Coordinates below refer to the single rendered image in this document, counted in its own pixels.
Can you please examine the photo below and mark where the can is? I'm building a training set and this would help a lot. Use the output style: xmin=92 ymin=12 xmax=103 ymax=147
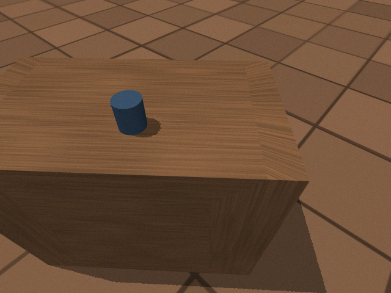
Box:
xmin=110 ymin=90 xmax=147 ymax=135

